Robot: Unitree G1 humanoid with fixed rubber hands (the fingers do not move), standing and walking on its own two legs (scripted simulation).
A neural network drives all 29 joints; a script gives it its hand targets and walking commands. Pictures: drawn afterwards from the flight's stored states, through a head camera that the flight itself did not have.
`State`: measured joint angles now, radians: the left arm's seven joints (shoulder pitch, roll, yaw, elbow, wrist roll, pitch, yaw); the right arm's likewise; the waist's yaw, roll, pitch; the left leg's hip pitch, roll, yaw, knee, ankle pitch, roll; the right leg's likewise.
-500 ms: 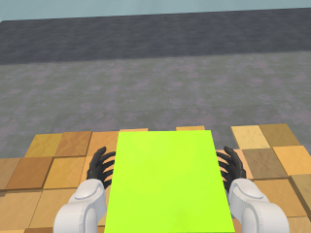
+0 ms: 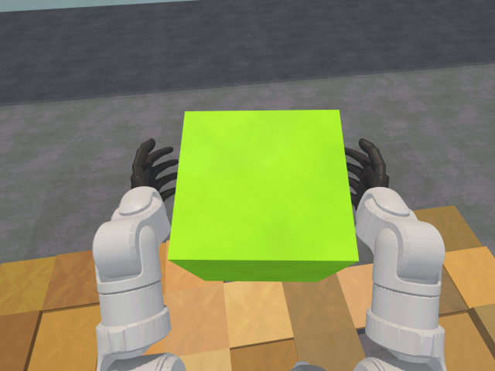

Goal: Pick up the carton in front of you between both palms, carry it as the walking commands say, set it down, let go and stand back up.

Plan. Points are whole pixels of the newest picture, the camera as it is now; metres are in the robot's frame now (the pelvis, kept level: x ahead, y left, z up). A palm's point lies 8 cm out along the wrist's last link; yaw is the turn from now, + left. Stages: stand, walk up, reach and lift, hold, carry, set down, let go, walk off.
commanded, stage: carry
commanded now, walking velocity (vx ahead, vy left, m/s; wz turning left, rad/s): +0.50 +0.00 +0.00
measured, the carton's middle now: (261, 209) +0.36 -0.01 +0.07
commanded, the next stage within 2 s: none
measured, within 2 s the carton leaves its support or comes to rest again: neither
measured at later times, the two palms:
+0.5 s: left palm (154, 83) +0.67 +0.20 +0.10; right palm (297, 82) +0.66 -0.11 +0.11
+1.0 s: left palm (171, 46) +0.96 +0.21 +0.04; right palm (275, 40) +0.99 -0.10 +0.04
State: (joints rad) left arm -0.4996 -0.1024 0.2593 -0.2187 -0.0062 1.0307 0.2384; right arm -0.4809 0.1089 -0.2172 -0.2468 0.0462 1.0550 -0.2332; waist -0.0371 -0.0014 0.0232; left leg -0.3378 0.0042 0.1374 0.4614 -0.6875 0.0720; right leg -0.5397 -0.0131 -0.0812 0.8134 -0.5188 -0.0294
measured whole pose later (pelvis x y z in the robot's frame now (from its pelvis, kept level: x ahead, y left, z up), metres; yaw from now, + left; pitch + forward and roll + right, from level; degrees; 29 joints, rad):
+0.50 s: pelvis +0.32 +0.05 +0.00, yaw +1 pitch +5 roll +0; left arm -0.52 -0.13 0.32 -0.15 0.02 1.09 0.20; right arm -0.51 0.16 -0.28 -0.15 -0.03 1.09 -0.19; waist -0.06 0.00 0.02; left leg -0.47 -0.02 0.13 0.62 -0.26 0.02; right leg -0.46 0.00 0.03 1.29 -0.45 -0.04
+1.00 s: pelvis +0.66 +0.03 -0.05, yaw +1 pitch +4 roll +1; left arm -0.37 -0.15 0.25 -0.03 0.04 1.00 0.17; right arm -0.39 0.16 -0.28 -0.02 -0.07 1.00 -0.20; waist 0.07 -0.01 -0.06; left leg -0.52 -0.02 0.01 1.42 -0.51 0.05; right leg -0.38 0.06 -0.11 0.58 -0.26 -0.13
